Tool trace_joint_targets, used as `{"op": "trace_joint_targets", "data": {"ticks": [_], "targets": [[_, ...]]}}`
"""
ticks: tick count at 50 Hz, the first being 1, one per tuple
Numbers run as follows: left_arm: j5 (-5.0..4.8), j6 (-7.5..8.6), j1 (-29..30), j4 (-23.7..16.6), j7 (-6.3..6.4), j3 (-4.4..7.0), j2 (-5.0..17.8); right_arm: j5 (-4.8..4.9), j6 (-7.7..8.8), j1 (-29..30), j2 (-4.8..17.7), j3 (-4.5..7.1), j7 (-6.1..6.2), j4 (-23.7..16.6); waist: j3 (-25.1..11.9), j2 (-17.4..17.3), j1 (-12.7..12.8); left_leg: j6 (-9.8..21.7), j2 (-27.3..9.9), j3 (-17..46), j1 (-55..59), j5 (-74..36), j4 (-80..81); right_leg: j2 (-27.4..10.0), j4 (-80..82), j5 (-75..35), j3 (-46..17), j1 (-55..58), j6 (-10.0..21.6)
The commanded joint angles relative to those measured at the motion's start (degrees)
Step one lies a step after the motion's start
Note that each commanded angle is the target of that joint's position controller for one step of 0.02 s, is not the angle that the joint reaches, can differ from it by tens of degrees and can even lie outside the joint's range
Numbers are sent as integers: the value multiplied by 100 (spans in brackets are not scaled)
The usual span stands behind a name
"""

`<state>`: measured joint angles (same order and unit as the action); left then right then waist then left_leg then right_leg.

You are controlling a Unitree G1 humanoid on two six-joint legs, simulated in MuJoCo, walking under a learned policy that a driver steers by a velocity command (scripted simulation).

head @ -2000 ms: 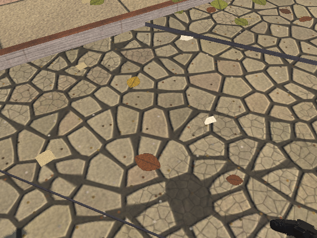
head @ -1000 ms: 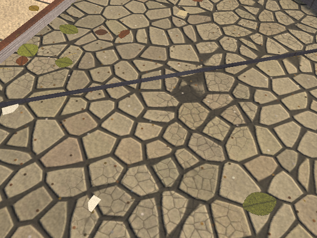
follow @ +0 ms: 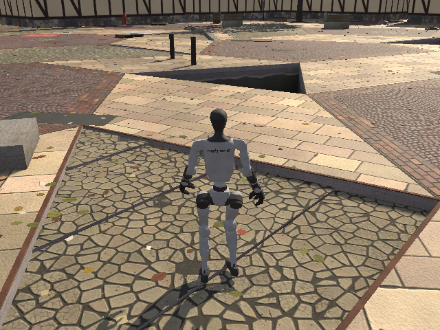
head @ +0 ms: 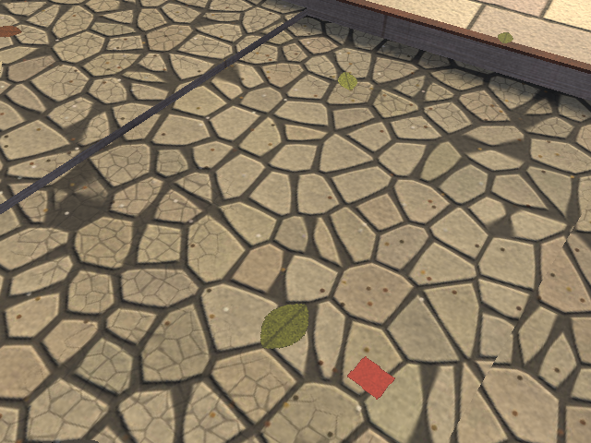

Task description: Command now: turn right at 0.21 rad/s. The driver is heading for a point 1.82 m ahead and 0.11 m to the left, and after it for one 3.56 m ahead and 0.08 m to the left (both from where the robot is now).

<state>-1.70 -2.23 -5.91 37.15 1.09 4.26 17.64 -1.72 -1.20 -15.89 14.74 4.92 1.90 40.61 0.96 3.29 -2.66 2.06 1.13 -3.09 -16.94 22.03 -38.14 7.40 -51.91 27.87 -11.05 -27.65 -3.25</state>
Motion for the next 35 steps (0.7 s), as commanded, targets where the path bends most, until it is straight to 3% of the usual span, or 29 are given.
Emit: {"op": "trace_joint_targets", "data": {"ticks": [1,3,5,6,7,8,10,11,12,13,14,15,17,19,23,35], "targets": [[78,25,-278,-252,76,303,774,105,255,1249,682,40,125,-830,220,-925,580,1191,-1788,2326,-381,-426,2200,-157,-2274,-316,-148,-418,-72],[132,2,-88,-250,26,195,436,167,304,902,532,-32,150,-712,116,-701,388,977,-1391,1533,199,-1193,1939,-260,-1534,-702,1,-346,-123],[105,0,207,-303,-60,25,6,165,257,530,456,-47,138,-565,-113,-937,147,874,-1155,1111,870,-1583,1693,-528,202,-666,295,27,-264],[109,6,314,-311,-103,-50,-162,173,207,440,519,-26,125,-513,-188,-1118,50,849,-1085,961,954,-1815,1585,-657,1030,-498,560,449,-322],[85,22,409,-315,-143,-86,-231,187,141,242,656,25,115,-440,-191,-1291,-86,880,-1092,969,1000,-1994,1496,-672,1694,-260,774,733,-357],[38,43,312,-247,-173,-52,-127,216,71,106,811,82,110,-389,-182,-1290,-116,905,-1133,1024,963,-2180,1317,-623,2296,-461,938,1009,-347],[43,68,-265,96,-178,32,19,312,52,45,745,53,91,-344,-210,-1003,54,746,-1061,986,584,-2150,898,-476,3774,-2083,1194,1874,-175],[71,58,-527,207,-157,47,122,233,109,-88,602,-8,55,-279,-371,-905,51,514,-1004,946,303,-1971,680,-659,3824,-2524,958,2401,-30],[104,60,-816,227,-127,69,344,63,162,-73,302,-110,-10,-298,-592,-418,40,151,-757,722,-242,-1076,-16,-1312,3528,-3499,266,3008,204],[238,60,-784,153,-68,32,481,-103,234,-71,-94,-248,-110,-309,-646,642,-56,-267,-452,464,-1079,1197,-945,-2051,2780,-5919,-370,3321,650],[399,148,-395,162,-93,-28,271,80,221,-53,90,-243,-102,-387,-728,679,-96,-437,-658,563,-483,1145,-511,-2383,2923,-4674,-526,2313,1413],[335,208,76,82,-129,-36,161,85,207,207,328,-194,-60,-381,-402,511,-118,-486,-663,439,-262,360,-135,-1962,3097,-3572,-390,1944,1318],[288,229,-18,239,-91,-54,155,1,167,561,495,-123,1,-295,-121,353,45,-491,-555,399,-102,-739,215,-1496,3279,-2439,-185,1677,844],[218,248,-309,435,-74,-53,196,44,153,560,408,-134,34,-216,-8,62,78,-475,-516,412,32,-1032,345,-1396,3247,-2662,-126,1711,619],[199,217,-577,718,-3,-56,93,112,179,456,288,-144,47,108,-227,77,144,-502,-510,411,8,-833,418,-1411,3119,-3640,-77,2162,537],[196,184,-734,1431,46,-17,96,148,158,625,317,-60,174,913,-105,19,159,-529,-475,367,127,-871,714,-1280,3417,-3075,-41,2124,475]]}}
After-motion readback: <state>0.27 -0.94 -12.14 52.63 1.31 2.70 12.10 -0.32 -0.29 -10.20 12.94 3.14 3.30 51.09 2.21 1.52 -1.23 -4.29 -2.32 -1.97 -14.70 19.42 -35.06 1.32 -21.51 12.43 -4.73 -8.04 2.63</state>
